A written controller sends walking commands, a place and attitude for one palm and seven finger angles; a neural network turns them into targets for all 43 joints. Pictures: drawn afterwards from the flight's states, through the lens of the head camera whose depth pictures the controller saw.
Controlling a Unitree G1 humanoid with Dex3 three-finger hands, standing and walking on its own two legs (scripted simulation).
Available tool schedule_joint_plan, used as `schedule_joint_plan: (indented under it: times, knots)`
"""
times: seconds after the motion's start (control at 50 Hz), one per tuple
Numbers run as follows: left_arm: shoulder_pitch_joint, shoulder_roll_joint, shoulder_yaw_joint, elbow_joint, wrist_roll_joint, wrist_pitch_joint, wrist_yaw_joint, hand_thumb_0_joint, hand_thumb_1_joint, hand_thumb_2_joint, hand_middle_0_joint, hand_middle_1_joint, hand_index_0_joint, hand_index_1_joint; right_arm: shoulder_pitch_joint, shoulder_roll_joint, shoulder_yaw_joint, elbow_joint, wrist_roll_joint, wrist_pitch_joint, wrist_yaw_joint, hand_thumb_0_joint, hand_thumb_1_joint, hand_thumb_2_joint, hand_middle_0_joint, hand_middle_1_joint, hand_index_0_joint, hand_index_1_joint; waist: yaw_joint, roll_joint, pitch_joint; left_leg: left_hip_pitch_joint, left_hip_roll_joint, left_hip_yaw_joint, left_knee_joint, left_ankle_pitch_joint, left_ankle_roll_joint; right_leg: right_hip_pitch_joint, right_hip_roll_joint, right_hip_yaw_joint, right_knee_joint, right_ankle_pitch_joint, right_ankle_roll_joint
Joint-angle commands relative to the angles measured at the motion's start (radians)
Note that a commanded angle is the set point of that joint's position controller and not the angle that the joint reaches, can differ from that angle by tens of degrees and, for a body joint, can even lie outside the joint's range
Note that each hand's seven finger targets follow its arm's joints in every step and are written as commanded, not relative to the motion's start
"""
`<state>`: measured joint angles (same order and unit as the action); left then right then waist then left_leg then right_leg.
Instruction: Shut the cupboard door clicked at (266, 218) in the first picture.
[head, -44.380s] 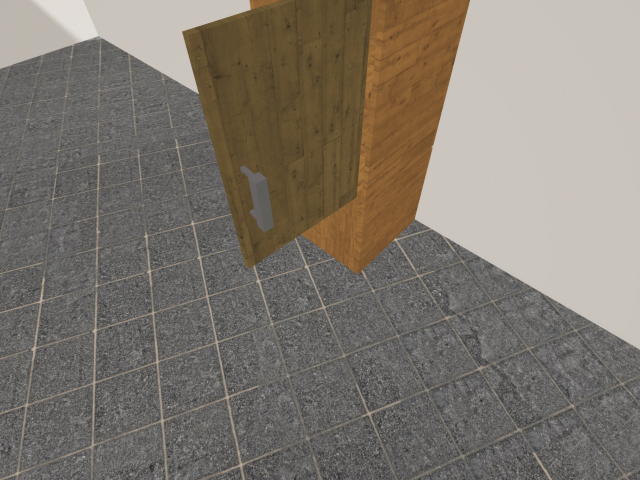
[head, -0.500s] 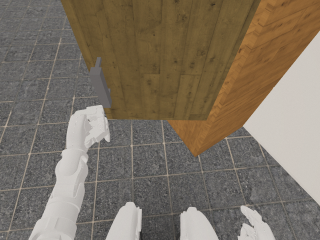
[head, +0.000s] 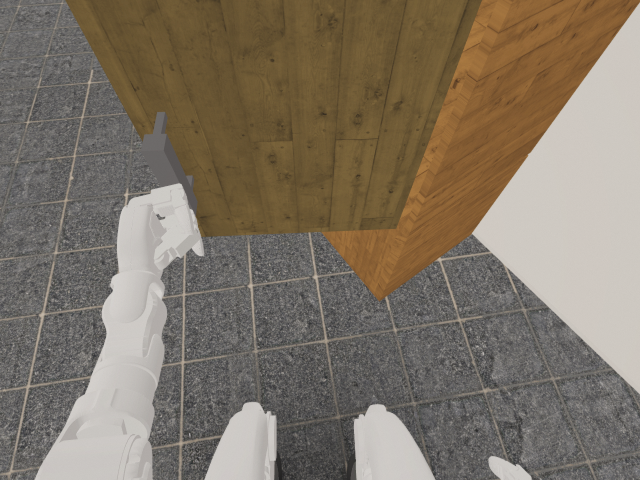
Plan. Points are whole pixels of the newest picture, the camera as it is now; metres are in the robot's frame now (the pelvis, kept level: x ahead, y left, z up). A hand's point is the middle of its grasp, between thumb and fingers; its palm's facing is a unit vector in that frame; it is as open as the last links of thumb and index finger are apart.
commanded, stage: bring the fist close to the handle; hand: left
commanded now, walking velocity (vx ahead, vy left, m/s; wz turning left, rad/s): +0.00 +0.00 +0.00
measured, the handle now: (175, 166) +0.52 +0.20 +0.02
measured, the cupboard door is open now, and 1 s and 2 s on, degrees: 57 49 37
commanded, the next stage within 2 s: push the door shut along its arc in 0.08 s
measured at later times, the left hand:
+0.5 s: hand (204, 207) +0.44 +0.15 +0.04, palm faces -0.05 -1.00 -0.06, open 3.1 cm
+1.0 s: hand (207, 175) +0.50 +0.15 +0.04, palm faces -0.16 -0.99 -0.05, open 3.1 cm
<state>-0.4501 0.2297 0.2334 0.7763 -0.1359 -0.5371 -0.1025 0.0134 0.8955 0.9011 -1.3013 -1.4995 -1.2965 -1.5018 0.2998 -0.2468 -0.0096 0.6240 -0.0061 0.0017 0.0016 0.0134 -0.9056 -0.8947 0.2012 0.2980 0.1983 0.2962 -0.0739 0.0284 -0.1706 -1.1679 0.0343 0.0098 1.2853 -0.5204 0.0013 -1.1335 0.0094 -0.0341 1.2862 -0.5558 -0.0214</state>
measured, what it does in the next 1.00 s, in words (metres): stands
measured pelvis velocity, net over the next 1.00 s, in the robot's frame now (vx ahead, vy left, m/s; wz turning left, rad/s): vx -0.02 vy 0.01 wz -0.01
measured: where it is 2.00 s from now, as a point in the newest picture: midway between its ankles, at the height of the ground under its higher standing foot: outside the picture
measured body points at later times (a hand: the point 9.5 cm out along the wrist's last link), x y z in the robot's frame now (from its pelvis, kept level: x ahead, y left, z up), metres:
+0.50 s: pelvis -0.01 +0.00 -0.01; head +0.12 +0.01 +0.42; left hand +0.44 +0.20 +0.04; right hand +0.10 -0.26 -0.13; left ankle +0.04 +0.12 -0.62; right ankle +0.03 -0.11 -0.62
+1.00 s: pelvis -0.02 +0.01 -0.03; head +0.13 +0.03 +0.40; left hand +0.50 +0.20 +0.04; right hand +0.01 -0.27 -0.14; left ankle +0.04 +0.12 -0.62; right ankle +0.03 -0.11 -0.62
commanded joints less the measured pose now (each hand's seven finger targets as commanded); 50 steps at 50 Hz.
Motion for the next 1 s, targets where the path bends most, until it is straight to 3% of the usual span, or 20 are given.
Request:
schedule_joint_plan:
  times: [0.0,0.04,0.08,0.12,0.16,0.2,0.28,0.36,0.44,0.46,0.48,0.5,0.54,0.64,0.7,0.8,0.82,0.92,0.94,0.98]
  knots:
    - [-0.366,0.164,0.017,-0.202,-0.01,-0.093,-0.008,0.0,0.9,0.9,-1.3,-1.5,-1.3,-1.5,0.047,-0.142,-0.055,-0.094,-0.004,-0.043,-0.019,0.0,-0.9,-0.9,0.2,0.3,0.2,0.3,-0.023,-0.014,-0.401,0.24,-0.035,-0.023,-0.133,0.185,0.03,0.249,0.007,0.046,-0.196,0.265,0.006]
    - [-0.394,0.15,0.004,-0.174,-0.008,-0.094,-0.013,0.0,0.9,0.9,-1.3,-1.5,-1.3,-1.5,0.042,-0.145,-0.058,-0.079,-0.003,-0.044,-0.021,0.0,-0.9,-0.9,0.2,0.3,0.2,0.3,-0.032,-0.011,-0.398,0.257,-0.031,-0.028,-0.134,0.172,0.027,0.217,0.005,0.042,-0.199,0.246,0.007]
    - [-0.39,0.141,-0.005,-0.181,-0.008,-0.092,-0.018,0.0,0.9,0.9,-1.3,-1.5,-1.3,-1.5,0.041,-0.148,-0.058,-0.082,-0.004,-0.045,-0.019,0.0,-0.9,-0.9,0.2,0.3,0.2,0.3,-0.019,0.037,-0.429,0.299,-0.031,-0.035,-0.139,0.197,0.021,0.203,0.006,0.031,-0.188,0.258,0.0]
    - [-0.362,0.129,-0.004,-0.169,-0.015,-0.081,-0.017,0.0,0.9,0.9,-1.3,-1.5,-1.3,-1.5,0.043,-0.148,-0.061,-0.083,-0.003,-0.046,-0.017,0.0,-0.9,-0.9,0.2,0.3,0.2,0.3,-0.016,0.018,-0.452,0.319,-0.029,-0.039,-0.137,0.222,0.021,0.207,0.008,0.025,-0.184,0.278,0.001]
    - [-0.37,0.138,-0.001,-0.153,-0.011,-0.071,-0.013,0.0,0.9,0.9,-1.3,-1.5,-1.3,-1.5,0.038,-0.148,-0.057,-0.086,-0.002,-0.039,-0.016,0.0,-0.9,-0.9,0.2,0.3,0.2,0.3,-0.02,-0.003,-0.43,0.283,-0.031,-0.034,-0.137,0.209,0.023,0.22,0.006,0.029,-0.187,0.277,0.004]
    - [-0.394,0.177,0.021,-0.169,-0.002,-0.074,-0.012,0.0,0.9,0.9,-1.3,-1.5,-1.3,-1.5,0.045,-0.152,-0.057,-0.093,-0.004,-0.038,-0.019,0.0,-0.9,-0.9,0.2,0.3,0.2,0.3,-0.013,0.025,-0.444,0.298,-0.032,-0.041,-0.137,0.228,0.022,0.214,0.009,0.024,-0.173,0.286,-0.002]
    - [-0.475,0.2,0.024,-0.115,0.013,-0.077,-0.023,0.0,0.9,0.9,-1.3,-1.5,-1.3,-1.5,0.041,-0.15,-0.052,-0.082,-0.003,-0.03,-0.021,0.0,-0.9,-0.9,0.2,0.3,0.2,0.3,-0.032,0.012,-0.414,0.275,-0.03,-0.04,-0.125,0.202,0.023,0.198,0.008,0.032,-0.178,0.266,0.001]
    - [-0.562,0.176,-0.006,-0.055,0.015,-0.082,-0.046,0.0,0.9,0.9,-1.3,-1.5,-1.3,-1.5,0.048,-0.153,-0.052,-0.073,-0.004,-0.031,-0.021,0.0,-0.9,-0.9,0.2,0.3,0.2,0.3,-0.056,0.024,-0.43,0.294,-0.029,-0.053,-0.115,0.205,0.023,0.154,0.009,0.025,-0.168,0.254,0.0]
    - [-0.625,0.205,0.01,0.021,0.014,-0.066,-0.071,0.0,0.9,0.9,-1.3,-1.5,-1.3,-1.5,0.067,-0.164,-0.051,-0.066,-0.005,-0.024,-0.019,0.0,-0.9,-0.9,0.2,0.3,0.2,0.3,-0.069,0.033,-0.439,0.288,-0.027,-0.059,-0.103,0.205,0.025,0.127,0.011,0.022,-0.161,0.242,-0.002]
    - [-0.624,0.221,0.021,0.051,0.017,-0.057,-0.077,0.0,0.9,0.9,-1.3,-1.5,-1.3,-1.5,0.071,-0.166,-0.051,-0.065,-0.002,-0.02,-0.019,0.0,-0.9,-0.9,0.2,0.3,0.2,0.3,-0.069,0.011,-0.433,0.271,-0.027,-0.059,-0.101,0.195,0.026,0.133,0.012,0.025,-0.163,0.234,-0.001]
    - [-0.652,0.223,0.017,0.045,0.015,-0.055,-0.083,0.0,0.9,0.9,-1.3,-1.5,-1.3,-1.5,0.074,-0.166,-0.05,-0.068,-0.003,-0.018,-0.019,0.0,-0.9,-0.9,0.2,0.3,0.2,0.3,-0.074,0.019,-0.441,0.265,-0.028,-0.057,-0.099,0.193,0.029,0.138,0.011,0.029,-0.164,0.234,-0.001]
    - [-0.664,0.246,0.04,0.037,0.01,-0.058,-0.086,0.0,0.9,0.9,-1.3,-1.5,-1.3,-1.5,0.085,-0.167,-0.048,-0.075,-0.004,-0.02,-0.018,0.0,-0.9,-0.9,0.2,0.3,0.2,0.3,-0.059,0.051,-0.47,0.275,-0.032,-0.058,-0.097,0.215,0.029,0.146,0.014,0.027,-0.153,0.247,-0.006]
    - [-0.689,0.235,0.022,0.062,0.016,-0.053,-0.101,0.0,0.9,0.9,-1.3,-1.5,-1.3,-1.5,0.092,-0.168,-0.051,-0.064,-0.003,-0.013,-0.015,0.0,-0.9,-0.9,0.2,0.3,0.2,0.3,-0.08,0.031,-0.482,0.283,-0.027,-0.061,-0.086,0.226,0.029,0.13,0.013,0.028,-0.152,0.256,-0.002]
    - [-0.782,0.293,0.041,0.123,0.016,-0.035,-0.139,0.0,0.9,0.9,-1.3,-1.5,-1.3,-1.5,0.114,-0.177,-0.046,-0.049,0.001,-0.009,-0.017,0.0,-0.9,-0.9,0.2,0.3,0.2,0.3,-0.108,0.016,-0.442,0.203,-0.026,-0.056,-0.067,0.169,0.039,0.129,0.017,0.042,-0.165,0.209,-0.002]
    - [-0.871,0.279,0.008,0.128,0.015,-0.03,-0.16,0.0,0.9,0.9,-1.3,-1.5,-1.3,-1.5,0.132,-0.181,-0.043,-0.044,0.001,-0.015,-0.017,0.0,-0.9,-0.9,0.2,0.3,0.2,0.3,-0.133,0.056,-0.441,0.221,-0.027,-0.07,-0.066,0.151,0.043,0.078,0.02,0.034,-0.162,0.169,-0.008]
    - [-0.92,0.288,0.004,0.15,0.007,-0.01,-0.193,0.0,0.9,0.9,-1.3,-1.5,-1.3,-1.5,0.162,-0.191,-0.044,-0.034,-0.001,-0.02,-0.013,0.0,-0.9,-0.9,0.2,0.3,0.2,0.3,-0.148,0.086,-0.498,0.262,-0.022,-0.081,-0.051,0.193,0.044,0.047,0.025,0.025,-0.149,0.188,-0.011]
    - [-0.931,0.326,0.029,0.153,0.012,-0.009,-0.197,0.0,0.9,0.9,-1.3,-1.5,-1.3,-1.5,0.162,-0.198,-0.046,-0.027,0.0,-0.019,-0.013,0.0,-0.9,-0.9,0.2,0.3,0.2,0.3,-0.14,0.098,-0.51,0.268,-0.018,-0.085,-0.05,0.196,0.04,0.043,0.023,0.025,-0.146,0.188,-0.012]
    - [-1.003,0.34,0.016,0.182,0.025,0.009,-0.211,0.0,0.9,0.9,-1.3,-1.5,-1.3,-1.5,0.178,-0.202,-0.039,-0.019,-0.002,-0.023,-0.009,0.0,-0.9,-0.9,0.2,0.3,0.2,0.3,-0.162,0.122,-0.498,0.261,-0.015,-0.095,-0.043,0.176,0.041,-0.002,0.028,0.017,-0.14,0.16,-0.015]
    - [-1.008,0.371,0.037,0.203,0.031,0.015,-0.21,0.0,0.9,0.9,-1.3,-1.5,-1.3,-1.5,0.185,-0.207,-0.037,-0.015,-0.003,-0.022,-0.009,0.0,-0.9,-0.9,0.2,0.3,0.2,0.3,-0.165,0.113,-0.488,0.254,-0.012,-0.099,-0.04,0.178,0.041,-0.008,0.029,0.015,-0.137,0.158,-0.016]
    - [-1.051,0.346,0.002,0.212,0.046,0.024,-0.211,0.0,0.9,0.9,-1.3,-1.5,-1.3,-1.5,0.188,-0.207,-0.036,-0.014,-0.004,-0.022,-0.008,0.0,-0.9,-0.9,0.2,0.3,0.2,0.3,-0.187,0.131,-0.474,0.258,-0.011,-0.105,-0.037,0.163,0.041,-0.05,0.03,0.011,-0.135,0.144,-0.017]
